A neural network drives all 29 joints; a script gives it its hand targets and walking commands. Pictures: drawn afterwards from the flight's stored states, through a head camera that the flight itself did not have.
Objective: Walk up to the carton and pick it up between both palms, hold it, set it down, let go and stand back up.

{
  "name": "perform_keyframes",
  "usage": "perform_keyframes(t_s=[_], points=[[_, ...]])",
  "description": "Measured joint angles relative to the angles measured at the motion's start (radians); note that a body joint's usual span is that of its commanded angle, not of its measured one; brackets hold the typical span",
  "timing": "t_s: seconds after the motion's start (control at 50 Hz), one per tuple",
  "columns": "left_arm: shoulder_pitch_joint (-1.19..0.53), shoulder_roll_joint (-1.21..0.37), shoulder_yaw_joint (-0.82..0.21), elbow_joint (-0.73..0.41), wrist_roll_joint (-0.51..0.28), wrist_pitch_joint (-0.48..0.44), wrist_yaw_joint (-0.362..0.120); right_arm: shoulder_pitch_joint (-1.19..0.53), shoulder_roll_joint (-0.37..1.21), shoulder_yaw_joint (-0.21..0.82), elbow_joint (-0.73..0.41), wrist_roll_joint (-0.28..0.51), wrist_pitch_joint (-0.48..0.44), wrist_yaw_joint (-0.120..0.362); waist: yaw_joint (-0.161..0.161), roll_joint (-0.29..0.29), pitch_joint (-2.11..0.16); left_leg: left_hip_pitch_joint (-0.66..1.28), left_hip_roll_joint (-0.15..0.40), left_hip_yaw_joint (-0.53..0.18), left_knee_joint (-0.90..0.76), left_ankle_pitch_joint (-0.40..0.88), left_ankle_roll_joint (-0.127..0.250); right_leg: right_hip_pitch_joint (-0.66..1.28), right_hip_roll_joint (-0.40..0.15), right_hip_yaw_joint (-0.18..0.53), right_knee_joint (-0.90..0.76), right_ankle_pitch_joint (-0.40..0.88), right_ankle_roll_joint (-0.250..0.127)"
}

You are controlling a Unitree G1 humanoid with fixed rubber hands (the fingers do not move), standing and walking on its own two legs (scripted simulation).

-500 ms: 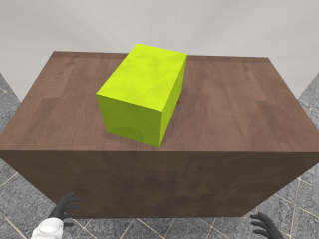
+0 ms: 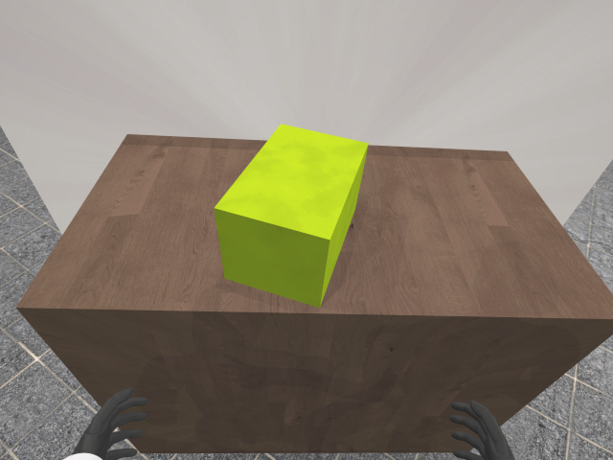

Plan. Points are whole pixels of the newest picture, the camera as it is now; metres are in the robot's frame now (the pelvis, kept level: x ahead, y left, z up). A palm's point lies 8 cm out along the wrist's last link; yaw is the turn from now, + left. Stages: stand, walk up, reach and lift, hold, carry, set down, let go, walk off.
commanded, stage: reach and lift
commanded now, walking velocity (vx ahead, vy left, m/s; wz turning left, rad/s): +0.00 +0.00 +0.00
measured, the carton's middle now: (298, 208) +0.51 +0.01 +0.05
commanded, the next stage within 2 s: none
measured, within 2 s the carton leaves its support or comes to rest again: neither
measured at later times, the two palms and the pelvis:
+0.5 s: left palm (101, 408) +0.19 +0.24 +0.02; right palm (482, 432) +0.15 -0.19 +0.04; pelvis +0.01 -0.01 +0.00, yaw +0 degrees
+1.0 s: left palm (102, 375) +0.21 +0.23 +0.06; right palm (457, 392) +0.17 -0.15 +0.10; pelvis +0.02 +0.00 +0.00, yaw +0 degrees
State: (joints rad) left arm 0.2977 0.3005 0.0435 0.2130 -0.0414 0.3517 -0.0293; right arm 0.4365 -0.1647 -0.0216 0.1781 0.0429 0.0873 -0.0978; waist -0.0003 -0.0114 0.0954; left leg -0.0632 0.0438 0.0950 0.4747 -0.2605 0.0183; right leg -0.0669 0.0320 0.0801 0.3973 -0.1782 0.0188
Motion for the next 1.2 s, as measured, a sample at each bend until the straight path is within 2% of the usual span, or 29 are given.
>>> perform_keyframes(t_s=[0.2,0.36,0.54,0.7,0.84,0.98,1.12,1.2], points=[[0.03,0.005,0.0,-0.127,-0.062,0.0,-0.045,0.064,0.015,0.063,-0.323,0.038,0.164,-0.073,0.0,-0.001,0.0,0.018,-0.001,0.0,-0.037,0.02,-0.008,0.003,0.0,-0.001,-0.004,0.001,0.0],[0.043,0.045,0.0,-0.22,-0.127,0.006,-0.074,0.088,0.046,0.117,-0.46,0.068,0.276,-0.137,0.0,0.014,0.0,0.019,-0.001,0.0,-0.048,0.022,-0.012,0.004,0.0,-0.002,-0.014,0.001,-0.003],[0.051,0.088,0.0,-0.309,-0.184,0.009,-0.095,0.124,0.071,0.139,-0.608,0.092,0.311,-0.194,0.001,0.001,0.0,0.019,-0.004,0.0,-0.062,0.022,-0.012,0.005,-0.004,-0.002,-0.03,0.001,-0.003],[0.058,0.107,0.0,-0.385,-0.194,-0.015,-0.116,0.155,0.103,0.194,-0.685,0.136,0.311,-0.227,0.014,-0.034,0.0,0.019,-0.004,0.0,-0.066,0.018,-0.012,0.009,-0.004,-0.002,-0.042,0.001,-0.003],[0.065,0.124,0.001,-0.472,-0.208,-0.029,-0.12,0.164,0.118,0.212,-0.765,0.153,0.305,-0.252,0.019,-0.037,0.0,0.019,-0.007,0.0,-0.067,0.014,-0.008,0.013,-0.007,-0.002,-0.051,0.002,-0.003],[0.065,0.134,0.002,-0.492,-0.222,-0.027,-0.132,0.164,0.132,0.223,-0.822,0.161,0.311,-0.274,0.02,-0.035,0.0,0.019,-0.008,0.0,-0.067,0.011,-0.005,0.015,-0.008,-0.002,-0.055,0.002,-0.003],[0.029,0.139,0.002,-0.493,-0.225,0.005,-0.136,0.158,0.137,0.225,-0.835,0.162,0.37,-0.278,0.022,-0.021,0.0,0.019,-0.008,0.0,-0.067,0.009,-0.004,0.016,-0.008,-0.002,-0.056,0.0,-0.003],[-0.036,0.139,0.002,-0.493,-0.261,0.029,-0.136,0.115,0.137,0.212,-0.835,0.162,0.41,-0.278,0.022,-0.004,0.0,0.019,-0.008,0.0,-0.067,0.007,-0.003,0.015,-0.008,-0.002,-0.056,-0.001,-0.003]])
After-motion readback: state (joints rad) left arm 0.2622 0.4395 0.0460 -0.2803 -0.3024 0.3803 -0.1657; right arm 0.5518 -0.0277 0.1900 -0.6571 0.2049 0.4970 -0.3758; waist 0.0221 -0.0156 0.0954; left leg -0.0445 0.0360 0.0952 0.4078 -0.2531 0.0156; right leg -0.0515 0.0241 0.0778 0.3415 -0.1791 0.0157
